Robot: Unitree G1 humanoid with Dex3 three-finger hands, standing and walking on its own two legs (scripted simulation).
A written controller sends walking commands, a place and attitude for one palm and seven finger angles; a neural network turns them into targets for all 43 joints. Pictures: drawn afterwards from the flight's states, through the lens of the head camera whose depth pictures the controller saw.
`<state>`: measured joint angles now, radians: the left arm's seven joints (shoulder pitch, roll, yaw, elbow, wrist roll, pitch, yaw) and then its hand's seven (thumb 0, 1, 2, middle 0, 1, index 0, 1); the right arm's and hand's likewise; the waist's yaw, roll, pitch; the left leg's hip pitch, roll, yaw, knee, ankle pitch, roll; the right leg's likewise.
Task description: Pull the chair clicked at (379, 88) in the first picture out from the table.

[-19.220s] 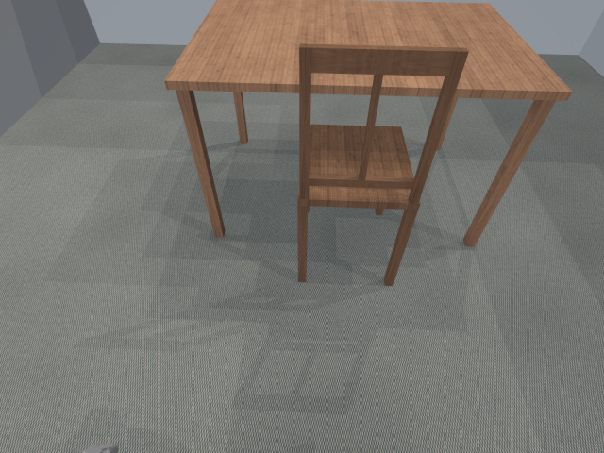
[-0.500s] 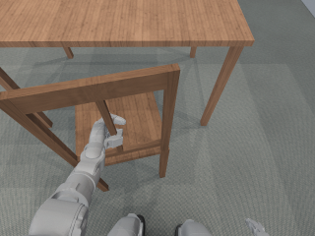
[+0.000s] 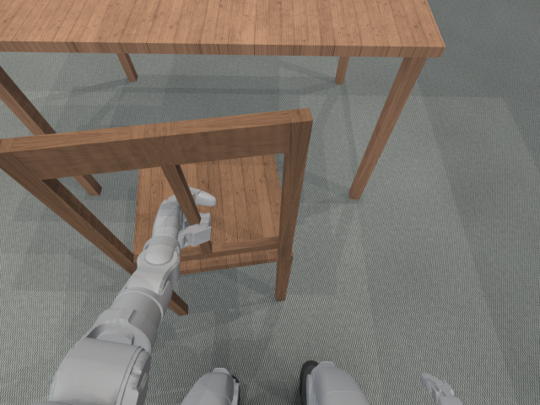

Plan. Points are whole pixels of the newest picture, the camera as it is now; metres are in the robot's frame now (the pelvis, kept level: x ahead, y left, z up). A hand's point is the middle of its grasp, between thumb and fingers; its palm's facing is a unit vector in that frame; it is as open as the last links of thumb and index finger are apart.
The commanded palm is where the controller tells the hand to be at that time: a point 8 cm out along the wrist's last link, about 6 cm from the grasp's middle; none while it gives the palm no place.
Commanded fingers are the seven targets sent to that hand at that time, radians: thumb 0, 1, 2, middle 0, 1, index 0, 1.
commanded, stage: step backward, pulling the chair out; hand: left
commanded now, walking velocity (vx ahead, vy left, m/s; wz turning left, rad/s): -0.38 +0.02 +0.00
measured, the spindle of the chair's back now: (192, 215) +0.40 +0.15 -0.05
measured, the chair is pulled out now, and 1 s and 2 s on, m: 0.24 0.38 0.59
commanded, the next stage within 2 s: stop walking, hand still on the chair in 1.66 s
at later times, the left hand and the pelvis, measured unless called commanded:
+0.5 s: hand (195, 260) +0.32 +0.13 -0.05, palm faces +0.01 -0.98 -0.18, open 5.2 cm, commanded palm +0.32 +0.18 -0.04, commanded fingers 0.00 0.90 0.90 -0.50 -1.45 -0.50 -1.45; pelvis -0.06 +0.01 +0.00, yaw +0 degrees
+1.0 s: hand (193, 308) +0.25 +0.13 -0.05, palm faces +0.04 -0.98 -0.19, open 5.2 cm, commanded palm +0.24 +0.17 -0.05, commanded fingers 0.00 0.90 0.90 -0.50 -1.45 -0.50 -1.45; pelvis -0.13 -0.01 +0.01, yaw -3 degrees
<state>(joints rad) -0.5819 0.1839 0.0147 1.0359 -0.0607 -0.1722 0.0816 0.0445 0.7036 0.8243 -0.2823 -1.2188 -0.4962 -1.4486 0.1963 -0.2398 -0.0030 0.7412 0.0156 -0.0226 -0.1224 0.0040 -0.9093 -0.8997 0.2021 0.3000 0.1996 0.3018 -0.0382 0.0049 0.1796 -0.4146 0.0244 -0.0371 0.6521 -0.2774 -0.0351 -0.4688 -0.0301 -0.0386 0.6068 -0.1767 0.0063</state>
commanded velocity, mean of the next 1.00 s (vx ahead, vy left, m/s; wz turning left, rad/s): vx -0.38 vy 0.02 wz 0.01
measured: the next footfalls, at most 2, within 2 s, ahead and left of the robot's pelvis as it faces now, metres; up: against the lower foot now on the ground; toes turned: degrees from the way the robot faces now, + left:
right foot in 0.34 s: +0.05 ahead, -0.12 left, +0.00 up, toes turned -1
right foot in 0.82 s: -0.08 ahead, -0.13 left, +0.00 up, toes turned -3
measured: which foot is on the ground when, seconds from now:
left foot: down 0.00-0.90, up 0.92-1.00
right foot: down 0.00-0.22, up 0.24-0.32, down 0.34-0.62, up 0.64-0.80, down 0.82-1.00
